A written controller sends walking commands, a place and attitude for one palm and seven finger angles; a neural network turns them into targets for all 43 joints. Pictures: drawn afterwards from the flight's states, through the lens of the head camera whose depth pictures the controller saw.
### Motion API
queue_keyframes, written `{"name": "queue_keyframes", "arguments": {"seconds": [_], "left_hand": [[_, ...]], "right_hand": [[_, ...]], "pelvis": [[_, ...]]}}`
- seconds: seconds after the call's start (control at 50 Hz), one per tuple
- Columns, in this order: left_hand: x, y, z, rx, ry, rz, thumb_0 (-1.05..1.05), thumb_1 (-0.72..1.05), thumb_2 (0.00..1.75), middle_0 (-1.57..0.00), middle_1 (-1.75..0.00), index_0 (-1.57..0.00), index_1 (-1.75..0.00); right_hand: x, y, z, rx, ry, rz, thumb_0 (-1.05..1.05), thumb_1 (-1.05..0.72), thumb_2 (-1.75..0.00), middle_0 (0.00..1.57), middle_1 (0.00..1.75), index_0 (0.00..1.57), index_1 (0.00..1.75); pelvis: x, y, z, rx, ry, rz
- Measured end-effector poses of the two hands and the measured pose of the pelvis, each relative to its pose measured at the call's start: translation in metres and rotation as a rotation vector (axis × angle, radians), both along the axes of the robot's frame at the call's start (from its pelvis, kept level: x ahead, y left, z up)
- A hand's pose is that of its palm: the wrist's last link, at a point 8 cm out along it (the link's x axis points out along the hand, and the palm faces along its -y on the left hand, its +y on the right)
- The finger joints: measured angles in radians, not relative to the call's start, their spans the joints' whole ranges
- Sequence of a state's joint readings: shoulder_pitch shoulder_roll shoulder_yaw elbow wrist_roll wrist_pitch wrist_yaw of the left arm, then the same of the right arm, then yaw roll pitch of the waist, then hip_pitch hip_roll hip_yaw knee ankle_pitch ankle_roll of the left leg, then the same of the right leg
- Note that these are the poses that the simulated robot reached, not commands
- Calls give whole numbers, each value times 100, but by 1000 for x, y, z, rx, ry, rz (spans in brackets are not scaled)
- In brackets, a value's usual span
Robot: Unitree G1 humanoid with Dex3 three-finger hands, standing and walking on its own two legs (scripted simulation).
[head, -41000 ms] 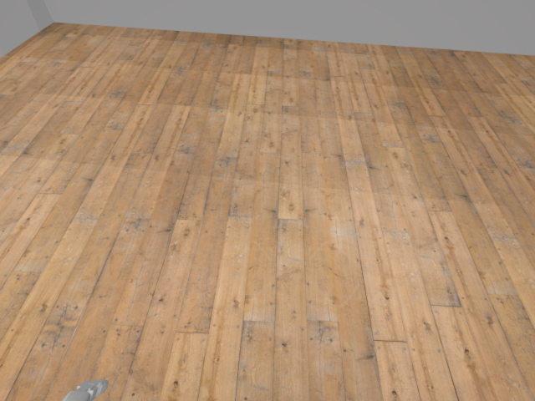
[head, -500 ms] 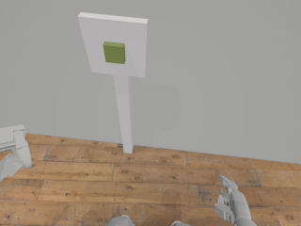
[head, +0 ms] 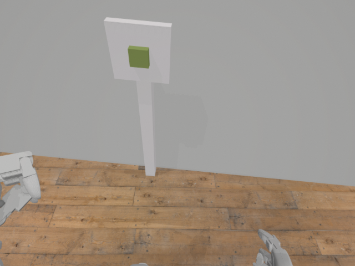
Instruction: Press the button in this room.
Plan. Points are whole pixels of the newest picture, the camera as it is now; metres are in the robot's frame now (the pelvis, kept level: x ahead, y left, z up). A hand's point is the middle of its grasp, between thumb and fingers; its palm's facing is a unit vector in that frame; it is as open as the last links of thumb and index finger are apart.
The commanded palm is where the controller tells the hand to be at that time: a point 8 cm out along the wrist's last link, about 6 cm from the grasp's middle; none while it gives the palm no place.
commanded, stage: stop stepping back and stand still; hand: left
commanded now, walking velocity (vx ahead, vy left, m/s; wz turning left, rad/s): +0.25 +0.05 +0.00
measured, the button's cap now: (139, 56) +0.73 +0.19 +0.10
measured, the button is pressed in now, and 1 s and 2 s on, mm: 0 0 0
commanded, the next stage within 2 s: let the arm hang, fingers relaxed in 0.48 s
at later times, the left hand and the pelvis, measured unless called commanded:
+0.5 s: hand (11, 210) +0.15 +0.25 +0.17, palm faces +0.42 -0.82 -0.38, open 3.1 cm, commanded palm +0.10 +0.29 +0.19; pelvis -0.03 +0.01 +0.00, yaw +0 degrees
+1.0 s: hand out of the picture -0.07 +0.20 -0.17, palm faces +0.05 -0.97 -0.22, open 4.0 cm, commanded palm none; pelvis -0.04 +0.00 +0.01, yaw +2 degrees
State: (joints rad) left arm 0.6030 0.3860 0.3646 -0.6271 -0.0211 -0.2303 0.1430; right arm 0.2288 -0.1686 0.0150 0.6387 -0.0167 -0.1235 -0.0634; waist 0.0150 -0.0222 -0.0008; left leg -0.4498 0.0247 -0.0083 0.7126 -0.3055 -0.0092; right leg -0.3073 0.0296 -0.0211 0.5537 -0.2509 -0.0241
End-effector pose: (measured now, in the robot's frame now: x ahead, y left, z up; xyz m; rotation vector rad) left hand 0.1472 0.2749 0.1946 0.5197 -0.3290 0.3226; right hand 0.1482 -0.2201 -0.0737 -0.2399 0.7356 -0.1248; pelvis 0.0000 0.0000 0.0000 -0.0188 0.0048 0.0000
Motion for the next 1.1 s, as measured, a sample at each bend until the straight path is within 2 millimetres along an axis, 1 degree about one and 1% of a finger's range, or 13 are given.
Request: {"name": "queue_keyframes", "arguments": {"seconds": [0.12, 0.22, 0.42, 0.58, 0.62, 0.66, 0.7, 0.78, 0.84, 0.9, 0.98, 1.04, 1.1], "left_hand": [[-12, 11, -4, -39, -31, 8, 2, 89, 90, -131, -150, -131, -150], [-23, 14, -4, -17, 6, 24, 2, 89, 90, -131, -150, -131, -150], [-37, 10, -6, -49, -38, 22, 2, 89, 90, -131, -150, -131, -150], [-29, 16, -5, -20, -5, 45, 2, 89, 90, -131, -150, -131, -150], [-16, 18, -28, -23, 102, 27, 1, 89, 90, -131, -150, -131, -150], [-3, 23, -83, -106, 334, 49, 1, 90, 90, -130, -149, -130, -149], [-3, 24, -149, -218, 593, 90, 1, 90, 90, -127, -147, -127, -146], [-45, -3, -265, -403, 1069, 134, 1, 91, 90, -117, -138, -118, -137], [-99, -33, -314, -494, 1343, 138, 2, 91, 90, -108, -129, -108, -128], [-149, -29, -329, -526, 1483, 233, 2, 91, 90, -97, -123, -99, -118], [-208, -24, -330, -560, 1635, 323, 2, 91, 90, -84, -108, -85, -103], [-239, -22, -326, -568, 1718, 377, 2, 91, 90, -74, -95, -75, -91], [-256, -22, -322, -571, 1768, 410, 2, 91, 90, -63, -82, -64, -80]], "right_hand": [[-29, -13, 7, -58, -15, -63, 2, -90, -90, 21, 30, 21, 30], [-42, -14, 16, -48, -50, -81, 2, -90, -90, 20, 30, 20, 30], [-39, -16, 9, -69, -27, -32, 2, -90, -90, 20, 30, 20, 30], [-26, 4, 14, -12, -69, -13, 2, -90, -90, 20, 30, 20, 30], [-22, 6, 4, 21, -50, 37, 2, -90, -90, 20, 30, 20, 30], [-22, 3, -11, 42, 15, 52, 1, -90, -90, 20, 30, 20, 30], [-29, -1, -23, 49, 81, 41, 1, -90, -90, 21, 30, 20, 30], [-62, -8, -36, 35, 211, -1, 1, -91, -90, 20, 30, 20, 30], [-98, -13, -40, 15, 333, -37, 1, -91, -90, 20, 30, 20, 30], [-137, -16, -44, 4, 474, -64, 1, -91, -90, 20, 30, 20, 30], [-180, -16, -49, 12, 631, -97, 1, -91, -90, 20, 30, 20, 30], [-204, -11, -51, 29, 706, -118, 1, -91, -90, 20, 30, 20, 30], [-219, -5, -54, 49, 750, -130, 1, -91, -90, 20, 30, 20, 30]], "pelvis": [[-13, 8, 0, 5, -6, 14], [-20, 6, 6, 17, -23, 5], [-28, 7, -1, -1, -21, 12], [-24, 7, 5, 24, -31, 8], [-26, 8, 4, 16, -18, 24], [-29, 10, 1, 13, -14, 34], [-32, 11, -2, 15, -19, 41], [-35, 11, -3, 20, -34, 37], [-37, 9, 1, 18, -36, 28], [-38, 5, 5, 13, -31, 28], [-37, 4, 8, 8, -28, 31], [-36, 5, 10, 7, -29, 30], [-35, 6, 11, 8, -30, 29]]}}
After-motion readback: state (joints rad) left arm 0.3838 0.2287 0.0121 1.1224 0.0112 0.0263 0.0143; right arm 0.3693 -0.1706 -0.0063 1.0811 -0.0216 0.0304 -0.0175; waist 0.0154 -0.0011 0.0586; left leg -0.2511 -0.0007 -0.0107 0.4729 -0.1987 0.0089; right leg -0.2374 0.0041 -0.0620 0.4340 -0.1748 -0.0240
